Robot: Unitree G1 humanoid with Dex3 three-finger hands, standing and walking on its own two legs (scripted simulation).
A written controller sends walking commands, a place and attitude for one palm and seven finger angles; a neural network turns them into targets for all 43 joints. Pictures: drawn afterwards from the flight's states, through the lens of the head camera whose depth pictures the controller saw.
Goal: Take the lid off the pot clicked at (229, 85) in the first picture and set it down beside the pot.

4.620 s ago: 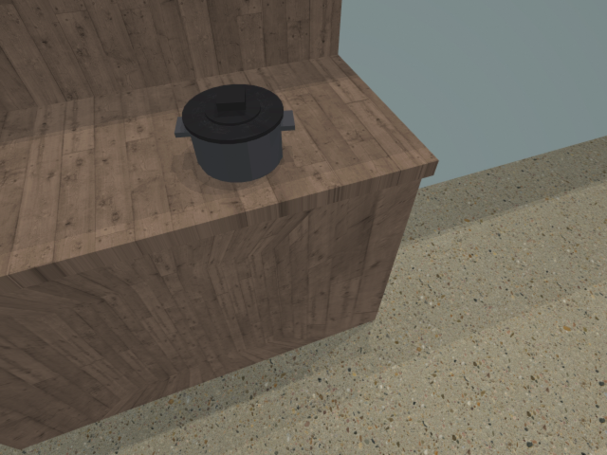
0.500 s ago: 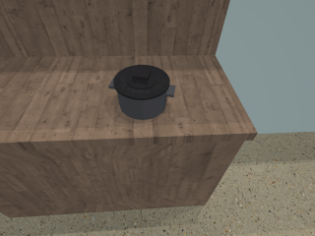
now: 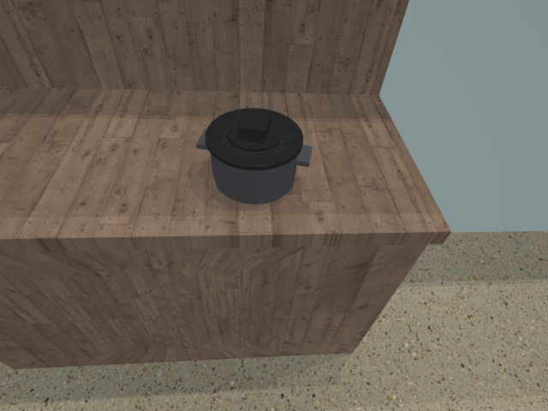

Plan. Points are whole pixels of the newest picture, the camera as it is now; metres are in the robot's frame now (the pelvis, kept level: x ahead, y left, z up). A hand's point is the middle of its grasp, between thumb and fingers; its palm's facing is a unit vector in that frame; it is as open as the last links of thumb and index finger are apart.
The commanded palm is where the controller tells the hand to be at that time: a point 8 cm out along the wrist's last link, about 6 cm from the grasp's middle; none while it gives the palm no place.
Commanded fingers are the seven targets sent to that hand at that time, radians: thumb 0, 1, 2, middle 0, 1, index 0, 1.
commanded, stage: shuffle to correct the standing spot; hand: left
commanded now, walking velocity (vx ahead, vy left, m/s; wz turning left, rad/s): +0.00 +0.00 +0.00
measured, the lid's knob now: (254, 125) +0.56 +0.08 +0.12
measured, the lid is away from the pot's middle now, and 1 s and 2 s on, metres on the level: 0.00 0.00 0.00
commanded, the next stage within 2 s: come to a stop and stand still in 0.82 s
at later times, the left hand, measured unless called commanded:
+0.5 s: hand out of the picture +0.00 +0.13 -0.19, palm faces +0.13 -0.98 -0.17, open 7.3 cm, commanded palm none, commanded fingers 0.00 0.90 0.90 -0.20 -0.30 -0.20 -0.30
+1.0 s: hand (220, 410) +0.16 +0.10 -0.18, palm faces +0.14 -0.96 -0.25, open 7.3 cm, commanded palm none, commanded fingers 0.00 0.90 0.90 -0.20 -0.30 -0.20 -0.30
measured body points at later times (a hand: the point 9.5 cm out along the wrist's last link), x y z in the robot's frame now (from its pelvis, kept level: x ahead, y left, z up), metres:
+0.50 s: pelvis +0.04 -0.04 -0.01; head +0.06 -0.02 +0.44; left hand +0.00 +0.19 -0.17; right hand +0.05 -0.25 -0.16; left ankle +0.02 +0.08 -0.74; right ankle +0.01 -0.15 -0.74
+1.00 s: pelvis +0.12 -0.11 -0.02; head +0.16 -0.11 +0.43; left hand +0.16 +0.15 -0.16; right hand +0.15 -0.36 -0.17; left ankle +0.04 +0.01 -0.69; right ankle +0.17 -0.23 -0.74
